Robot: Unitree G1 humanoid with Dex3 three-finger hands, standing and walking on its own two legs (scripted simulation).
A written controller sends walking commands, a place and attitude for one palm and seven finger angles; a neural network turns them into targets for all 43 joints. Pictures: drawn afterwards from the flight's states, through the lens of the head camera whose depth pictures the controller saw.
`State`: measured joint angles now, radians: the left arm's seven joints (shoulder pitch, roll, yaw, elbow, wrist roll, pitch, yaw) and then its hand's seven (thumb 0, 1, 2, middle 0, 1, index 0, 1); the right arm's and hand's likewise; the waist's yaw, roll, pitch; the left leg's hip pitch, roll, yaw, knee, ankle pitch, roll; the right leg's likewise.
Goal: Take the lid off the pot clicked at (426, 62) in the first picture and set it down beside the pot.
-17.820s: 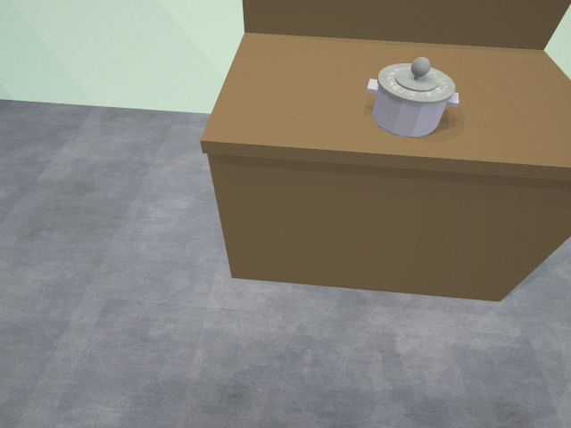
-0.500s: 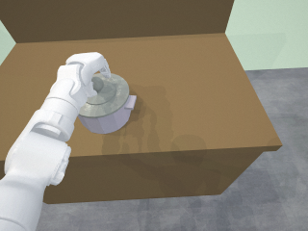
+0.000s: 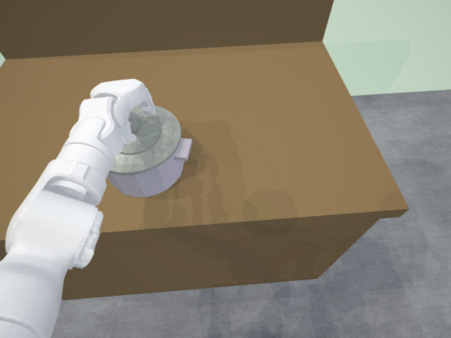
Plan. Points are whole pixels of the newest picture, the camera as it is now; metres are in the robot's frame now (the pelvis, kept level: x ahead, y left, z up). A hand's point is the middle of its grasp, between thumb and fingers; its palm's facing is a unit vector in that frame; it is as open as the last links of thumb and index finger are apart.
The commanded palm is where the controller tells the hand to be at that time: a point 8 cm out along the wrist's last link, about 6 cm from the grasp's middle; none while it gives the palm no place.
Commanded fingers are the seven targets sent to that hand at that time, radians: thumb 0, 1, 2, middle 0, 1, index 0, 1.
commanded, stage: close the fingers and squeeze the knob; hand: left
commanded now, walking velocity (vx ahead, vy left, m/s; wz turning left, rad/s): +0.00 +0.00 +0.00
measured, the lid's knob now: (130, 122) +0.50 +0.16 +0.09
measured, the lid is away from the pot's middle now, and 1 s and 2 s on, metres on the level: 0.00 0.00 0.00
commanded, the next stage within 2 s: lift the lid straight up in 1.84 s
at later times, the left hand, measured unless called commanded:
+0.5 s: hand (124, 126) +0.48 +0.17 +0.11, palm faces -0.36 -0.07 -0.93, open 8.9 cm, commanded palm +0.47 +0.16 +0.17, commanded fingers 0.00 0.15 0.97 -0.61 -0.97 -0.61 -0.97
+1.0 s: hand (124, 127) +0.47 +0.16 +0.11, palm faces -0.36 -0.06 -0.93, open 7.2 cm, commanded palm +0.47 +0.16 +0.17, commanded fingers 0.00 0.51 0.63 -0.81 -1.04 -0.81 -1.04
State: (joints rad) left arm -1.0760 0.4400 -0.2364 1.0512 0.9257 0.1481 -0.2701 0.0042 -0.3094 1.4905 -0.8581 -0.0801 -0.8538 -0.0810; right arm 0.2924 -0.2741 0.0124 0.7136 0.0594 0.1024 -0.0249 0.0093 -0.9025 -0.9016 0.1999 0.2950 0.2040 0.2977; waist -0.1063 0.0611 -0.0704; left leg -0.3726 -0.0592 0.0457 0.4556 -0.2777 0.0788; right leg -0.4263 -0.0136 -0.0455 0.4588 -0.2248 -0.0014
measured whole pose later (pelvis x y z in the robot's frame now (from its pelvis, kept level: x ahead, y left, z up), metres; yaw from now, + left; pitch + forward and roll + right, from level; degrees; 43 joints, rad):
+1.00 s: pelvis -0.01 +0.00 +0.00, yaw +0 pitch +10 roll -1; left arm -1.06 0.44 -0.23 1.04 0.92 0.15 -0.27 0.01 0.27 0.76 -0.71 -1.01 -0.68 -1.00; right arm 0.28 -0.27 0.02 0.71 0.06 0.11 -0.03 0.01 -0.90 -0.90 0.20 0.30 0.20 0.30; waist -0.10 0.06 -0.07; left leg -0.36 -0.06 0.05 0.46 -0.27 0.08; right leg -0.41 -0.01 -0.04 0.46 -0.22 0.00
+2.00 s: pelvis +0.00 +0.00 +0.00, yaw -1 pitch +10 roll -1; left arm -1.02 0.44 -0.22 1.01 0.92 0.14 -0.27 0.01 0.41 0.44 -0.76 -0.99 -0.74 -0.97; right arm 0.28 -0.27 0.01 0.71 0.06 0.11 -0.03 0.01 -0.90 -0.90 0.20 0.30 0.20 0.30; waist -0.10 0.06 -0.08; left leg -0.35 -0.05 0.05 0.45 -0.27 0.08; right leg -0.40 -0.01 -0.04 0.44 -0.21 0.00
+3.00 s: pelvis -0.01 +0.00 +0.00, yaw +1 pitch +7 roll +0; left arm -1.17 0.47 -0.26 0.98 0.93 0.22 -0.41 0.00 0.40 0.45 -0.77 -0.99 -0.75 -0.97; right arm 0.27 -0.28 0.03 0.70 0.06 0.06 -0.03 0.01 -0.90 -0.90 0.20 0.30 0.20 0.30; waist -0.09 0.06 -0.06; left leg -0.28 -0.07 0.03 0.40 -0.24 0.08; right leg -0.33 -0.02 -0.05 0.40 -0.19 0.00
